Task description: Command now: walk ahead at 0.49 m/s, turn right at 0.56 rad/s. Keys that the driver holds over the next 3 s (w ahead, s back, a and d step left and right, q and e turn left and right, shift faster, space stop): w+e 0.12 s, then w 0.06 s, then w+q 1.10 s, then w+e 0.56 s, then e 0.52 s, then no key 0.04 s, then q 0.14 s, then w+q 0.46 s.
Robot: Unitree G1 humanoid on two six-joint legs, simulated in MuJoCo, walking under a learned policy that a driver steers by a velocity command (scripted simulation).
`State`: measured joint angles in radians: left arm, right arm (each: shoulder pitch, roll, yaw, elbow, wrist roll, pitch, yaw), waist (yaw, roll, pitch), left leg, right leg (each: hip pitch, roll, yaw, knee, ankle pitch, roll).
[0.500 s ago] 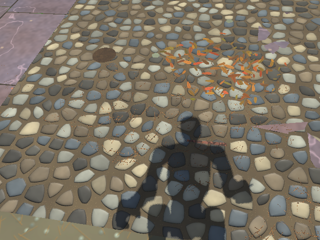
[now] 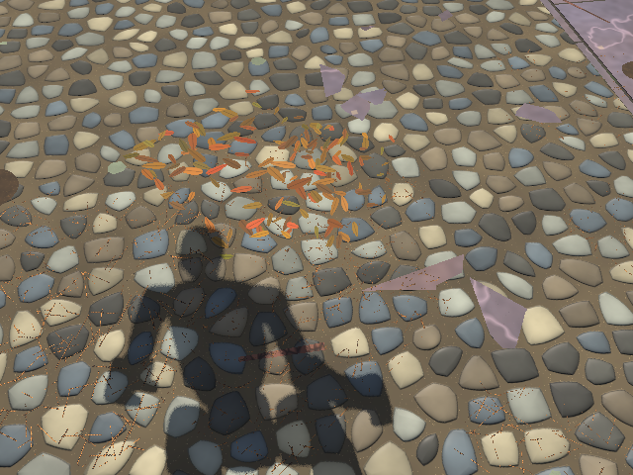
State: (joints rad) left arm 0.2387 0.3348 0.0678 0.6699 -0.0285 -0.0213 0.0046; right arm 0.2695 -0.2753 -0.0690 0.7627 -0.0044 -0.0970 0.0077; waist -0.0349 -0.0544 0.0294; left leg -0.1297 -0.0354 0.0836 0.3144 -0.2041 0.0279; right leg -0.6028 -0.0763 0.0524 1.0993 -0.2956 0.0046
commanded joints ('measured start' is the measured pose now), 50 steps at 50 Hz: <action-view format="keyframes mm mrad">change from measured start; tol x32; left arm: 1 -19 6 -10 -89 9 -10 -15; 50 -33 58 8 -28 46 -80 0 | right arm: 1 -60 -139 -33 -48 4 -21 -2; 50 -33 -163 -34 -129 16 28 2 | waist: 1 21 119 30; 10 -12 100 40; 15 192 -95 -515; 25 27 2 5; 36 98 13 69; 42 -49 259 -418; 50 51 87 -56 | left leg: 1 29 296 -161 -186 232 185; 12 143 288 55 188 832 87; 14 -452 85 40 870 -117 -19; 16 -595 61 -209 1063 -335 -9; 29 -504 155 -146 477 283 -49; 39 -246 -14 39 298 16 105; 42 562 376 -938 40 -116 436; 50 -61 181 -383 -89 352 276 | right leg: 1 -114 -59 42 -104 117 13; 10 62 48 -86 -489 185 -86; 13 654 68 -53 -538 228 -166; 14 1057 -271 458 -566 118 -337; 22 443 -185 82 -939 300 -241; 34 665 -201 -210 -941 437 -171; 39 704 -184 -275 -524 1045 -106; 40 556 -142 -291 -283 921 -66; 42 -97 146 -32 306 -323 22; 50 -1 -26 4 -74 35 55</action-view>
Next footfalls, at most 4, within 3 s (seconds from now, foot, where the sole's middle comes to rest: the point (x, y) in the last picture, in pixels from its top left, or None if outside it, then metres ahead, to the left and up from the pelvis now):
0.26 right None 0.32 -0.17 -0.78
0.80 left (289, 413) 0.61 0.06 -0.78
1.28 right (337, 289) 0.94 -0.07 -0.78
1.72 left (220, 260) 1.04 0.24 -0.78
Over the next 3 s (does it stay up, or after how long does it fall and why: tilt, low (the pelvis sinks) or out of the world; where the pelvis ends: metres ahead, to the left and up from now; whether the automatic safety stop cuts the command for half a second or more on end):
stays up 1.30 0.13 0.00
